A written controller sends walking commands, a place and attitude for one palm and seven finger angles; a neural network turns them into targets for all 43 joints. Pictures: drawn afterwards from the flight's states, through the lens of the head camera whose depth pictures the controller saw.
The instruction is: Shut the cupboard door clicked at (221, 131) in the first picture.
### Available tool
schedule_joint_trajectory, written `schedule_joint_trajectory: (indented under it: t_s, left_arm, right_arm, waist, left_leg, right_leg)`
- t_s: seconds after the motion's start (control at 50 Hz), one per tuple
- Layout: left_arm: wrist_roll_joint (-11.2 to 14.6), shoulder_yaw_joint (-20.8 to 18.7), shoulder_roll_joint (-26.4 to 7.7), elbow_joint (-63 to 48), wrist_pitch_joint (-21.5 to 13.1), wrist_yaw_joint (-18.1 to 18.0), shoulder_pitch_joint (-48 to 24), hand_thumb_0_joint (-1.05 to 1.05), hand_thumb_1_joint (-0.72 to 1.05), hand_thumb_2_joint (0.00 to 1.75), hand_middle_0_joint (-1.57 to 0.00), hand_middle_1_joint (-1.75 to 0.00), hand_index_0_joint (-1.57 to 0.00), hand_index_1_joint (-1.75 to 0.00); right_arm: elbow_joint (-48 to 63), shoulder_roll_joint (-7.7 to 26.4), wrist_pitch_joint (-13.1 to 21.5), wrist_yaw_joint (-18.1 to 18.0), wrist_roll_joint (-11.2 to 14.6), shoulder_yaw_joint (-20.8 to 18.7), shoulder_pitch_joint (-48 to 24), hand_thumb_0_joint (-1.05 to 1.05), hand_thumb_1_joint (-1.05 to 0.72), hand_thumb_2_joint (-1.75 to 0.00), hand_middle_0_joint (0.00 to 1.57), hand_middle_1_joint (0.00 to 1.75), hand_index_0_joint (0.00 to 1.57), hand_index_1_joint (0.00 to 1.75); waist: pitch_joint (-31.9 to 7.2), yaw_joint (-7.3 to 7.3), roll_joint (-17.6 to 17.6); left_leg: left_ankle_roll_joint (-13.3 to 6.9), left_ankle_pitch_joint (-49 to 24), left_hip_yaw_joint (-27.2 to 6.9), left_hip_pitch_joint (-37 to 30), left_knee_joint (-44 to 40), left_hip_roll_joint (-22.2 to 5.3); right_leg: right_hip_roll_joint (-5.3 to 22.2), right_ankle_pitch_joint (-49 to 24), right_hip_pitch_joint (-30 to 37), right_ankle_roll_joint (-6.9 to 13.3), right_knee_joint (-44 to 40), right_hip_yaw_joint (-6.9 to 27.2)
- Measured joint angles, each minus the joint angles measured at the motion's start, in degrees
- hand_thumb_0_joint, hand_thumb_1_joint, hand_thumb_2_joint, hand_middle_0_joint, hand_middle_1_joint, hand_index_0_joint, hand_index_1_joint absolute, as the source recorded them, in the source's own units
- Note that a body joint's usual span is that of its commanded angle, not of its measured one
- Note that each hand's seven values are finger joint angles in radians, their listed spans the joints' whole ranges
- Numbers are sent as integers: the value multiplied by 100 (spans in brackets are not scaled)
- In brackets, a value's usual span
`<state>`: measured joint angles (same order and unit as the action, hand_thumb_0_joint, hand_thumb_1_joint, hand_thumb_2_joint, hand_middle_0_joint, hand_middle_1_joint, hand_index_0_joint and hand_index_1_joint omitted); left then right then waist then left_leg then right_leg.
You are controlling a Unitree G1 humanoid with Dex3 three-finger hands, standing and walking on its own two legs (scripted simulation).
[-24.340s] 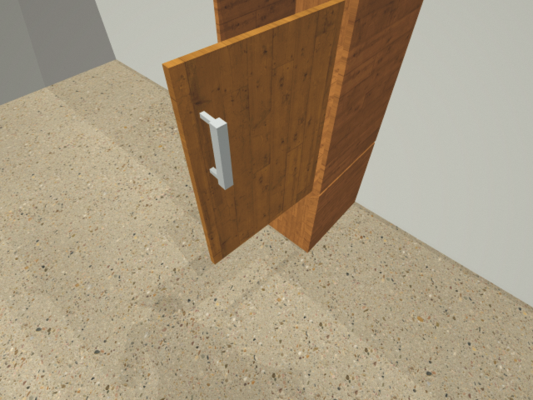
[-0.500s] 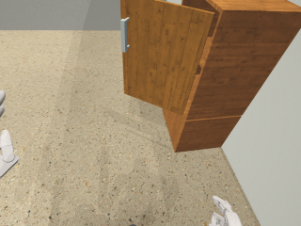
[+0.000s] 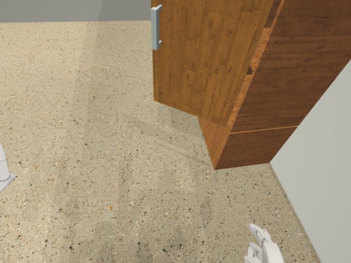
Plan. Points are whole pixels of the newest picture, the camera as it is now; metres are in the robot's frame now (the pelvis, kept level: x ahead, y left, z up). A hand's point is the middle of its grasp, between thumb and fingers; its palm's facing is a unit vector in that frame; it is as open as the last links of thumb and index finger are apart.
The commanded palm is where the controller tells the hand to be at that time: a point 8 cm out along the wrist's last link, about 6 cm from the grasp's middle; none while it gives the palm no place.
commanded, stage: stop stepping back and stand still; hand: left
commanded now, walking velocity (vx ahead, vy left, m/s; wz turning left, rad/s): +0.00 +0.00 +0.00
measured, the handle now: (157, 27) +0.91 +0.09 +0.08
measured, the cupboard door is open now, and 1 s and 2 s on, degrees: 55 55 55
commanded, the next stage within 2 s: let the arm hang, fingers relaxed in 0.30 s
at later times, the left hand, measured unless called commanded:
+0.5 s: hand (36, 211) +0.21 +0.27 +0.06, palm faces +0.20 -0.85 -0.49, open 7.4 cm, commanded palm none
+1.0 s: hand out of the picture -0.07 +0.21 -0.16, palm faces +0.01 -0.97 -0.24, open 7.3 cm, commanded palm none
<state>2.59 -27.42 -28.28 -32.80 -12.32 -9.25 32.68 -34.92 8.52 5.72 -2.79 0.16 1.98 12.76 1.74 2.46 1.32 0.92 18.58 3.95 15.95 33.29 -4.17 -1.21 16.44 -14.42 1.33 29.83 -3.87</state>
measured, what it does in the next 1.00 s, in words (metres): stands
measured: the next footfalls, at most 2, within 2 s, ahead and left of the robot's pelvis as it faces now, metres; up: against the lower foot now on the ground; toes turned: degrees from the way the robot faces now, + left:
none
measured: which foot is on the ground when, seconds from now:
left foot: down 0.00-1.00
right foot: down 0.00-1.00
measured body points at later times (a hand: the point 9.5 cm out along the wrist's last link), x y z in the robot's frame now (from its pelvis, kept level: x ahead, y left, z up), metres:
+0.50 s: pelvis -0.01 +0.02 +0.00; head -0.02 -0.01 +0.45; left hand +0.19 +0.31 +0.09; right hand +0.17 -0.24 -0.09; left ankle -0.01 +0.12 -0.73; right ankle -0.01 -0.10 -0.73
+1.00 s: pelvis -0.05 +0.02 +0.01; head -0.03 +0.01 +0.46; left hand -0.07 +0.27 -0.14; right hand -0.07 -0.21 -0.15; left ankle -0.01 +0.12 -0.73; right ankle -0.01 -0.10 -0.73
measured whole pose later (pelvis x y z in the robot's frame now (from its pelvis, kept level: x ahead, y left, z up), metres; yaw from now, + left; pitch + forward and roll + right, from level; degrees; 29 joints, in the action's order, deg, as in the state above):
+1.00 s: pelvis -0.05 +0.02 +0.01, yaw +0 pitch -1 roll +0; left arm -1.2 -0.7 -11.4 61.7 1.5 -0.9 20.0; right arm -61.2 10.1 -2.2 -1.1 -1.0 -0.6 19.9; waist 2.2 0.4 -1.3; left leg -1.2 11.6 4.9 14.5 26.7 -1.5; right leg 1.1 10.7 -13.8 0.0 25.3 -3.1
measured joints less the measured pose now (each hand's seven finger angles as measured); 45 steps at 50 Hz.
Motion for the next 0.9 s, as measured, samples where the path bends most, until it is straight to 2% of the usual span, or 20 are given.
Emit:
schedule_joint_trajectory:
  t_s: [0.12, 0.26, 0.4, 0.42, 0.44, 0.5, 0.56, 0.62, 0.7, 0.76, 0.9]
  left_arm:
    - [64, 104, 166, 320, 52, -11, 434, 1, 89, 90, -22, -30, -21, -30]
    - [2, 391, 433, 527, 196, -26, 85, 2, 89, 90, -22, -30, -21, -30]
    - [-24, 367, 412, 394, 83, -39, 29, 2, 88, 90, -22, -30, -21, -30]
    - [-99, 513, 361, 661, 28, 40, -133, 1, 89, 90, -22, -30, -21, -30]
    - [-178, 795, 327, 1154, 123, 206, -438, 1, 89, 90, -21, -30, -21, -30]
    - [-322, 1672, 583, 3150, 821, 665, -1277, 0, 89, 90, -21, -30, -20, -30]
    - [-397, 2313, 993, 5070, 1332, 907, -1685, 1, 90, 90, -20, -30, -20, -29]
    - [-434, 2739, 1371, 6413, 1506, 990, -1732, 1, 90, 90, -20, -30, -20, -29]
    - [-395, 2963, 1795, 7623, 1575, 958, -1586, 1, 91, 90, -20, -30, -20, -29]
    - [-356, 2726, 1696, 8136, 1485, 818, -1560, -1, 99, 90, -21, -30, -21, -30]
    - [-374, 2683, 1610, 9069, 1424, 855, -1334, -1, 96, 90, -21, -30, -20, -29]
  right_arm:
    - [-108, 112, -205, -15, 71, -59, -11, 1, -90, -90, 21, 30, 21, 30]
    - [-111, 281, -289, -153, 83, -169, -118, 1, -90, -90, 21, 30, 21, 30]
    - [96, 305, -308, -177, 97, -213, -243, 1, -90, -90, 21, 30, 21, 30]
    - [30, 376, -201, -72, 117, -247, -244, 1, -90, -90, 21, 30, 20, 30]
    - [-93, 511, -147, 60, 114, -275, -269, 1, -90, -90, 21, 30, 20, 30]
    - [-504, 933, -282, 286, 24, -284, -494, 0, -90, -90, 21, 30, 20, 30]
    - [-766, 1078, -449, 331, -58, -268, -655, 0, -90, -90, 21, 30, 21, 30]
    - [-961, 962, -568, 332, -117, -225, -565, 0, -91, -90, 21, 30, 20, 30]
    - [-1390, 647, -720, 325, -154, -120, -187, 0, -91, -90, 20, 30, 20, 30]
    - [-1818, 395, -804, 301, -162, -81, 150, 0, -91, -90, 20, 30, 20, 30]
    - [-2449, 195, -864, 214, -139, -202, 630, 0, -91, -90, 20, 30, 20, 30]
  waist:
    - [-124, -47, -229]
    - [-81, -154, -151]
    - [-197, -100, -63]
    - [-241, -118, -112]
    - [-300, -178, -191]
    - [-454, -277, -503]
    - [-399, -206, -651]
    - [-206, -120, -480]
    - [42, -94, -66]
    - [132, -188, 119]
    - [107, -223, -72]
  left_leg:
    - [-20, 53, 74, -56, -122, 69]
    - [-51, 7, 79, -200, -215, 156]
    - [-52, -76, 85, -179, -214, 121]
    - [-61, -91, 55, -102, -156, 127]
    - [-77, -94, 30, -12, -82, 156]
    - [-162, -86, 43, 220, 105, 244]
    - [-223, -142, 94, 311, 149, 313]
    - [-220, -260, 130, 275, 51, 358]
    - [-181, -418, 90, 160, -141, 352]
    - [-143, -526, 0, 113, -277, 284]
    - [-163, -643, -1, -31, -504, 223]
  right_leg:
    - [65, 147, -26, -28, 21, 70]
    - [151, 176, 44, -83, 110, 74]
    - [113, 62, 66, -60, 5, 80]
    - [125, 39, 20, -67, 34, 48]
    - [159, 47, -51, -79, 99, 23]
    - [261, 89, -310, -137, 354, 38]
    - [336, 81, -465, -175, 513, 92]
    - [377, 39, -499, -148, 552, 127]
    - [361, -73, -388, -116, 405, 84]
    - [281, -235, -252, -75, 129, -13]
    - [196, -516, 5, -83, -366, -21]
